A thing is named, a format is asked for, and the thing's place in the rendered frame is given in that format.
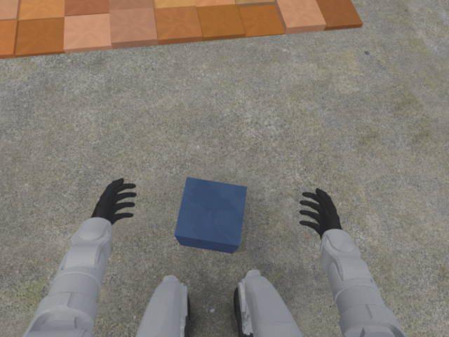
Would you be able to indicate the robot left forearm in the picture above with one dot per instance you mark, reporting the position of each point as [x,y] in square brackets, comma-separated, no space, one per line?
[71,300]

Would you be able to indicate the right robot hand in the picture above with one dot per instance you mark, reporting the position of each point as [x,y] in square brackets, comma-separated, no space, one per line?
[326,217]

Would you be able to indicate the left robot hand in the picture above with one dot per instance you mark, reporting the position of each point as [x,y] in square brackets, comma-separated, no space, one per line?
[107,205]

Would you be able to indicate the robot right forearm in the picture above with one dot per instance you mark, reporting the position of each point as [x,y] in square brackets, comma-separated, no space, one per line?
[361,308]

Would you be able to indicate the right robot foot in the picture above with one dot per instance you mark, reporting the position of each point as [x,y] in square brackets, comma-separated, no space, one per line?
[237,312]

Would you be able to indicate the carton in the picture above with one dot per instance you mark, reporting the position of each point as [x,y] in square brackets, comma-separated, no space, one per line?
[211,215]

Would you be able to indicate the left robot thigh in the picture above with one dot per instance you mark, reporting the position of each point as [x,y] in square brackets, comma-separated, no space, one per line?
[166,307]

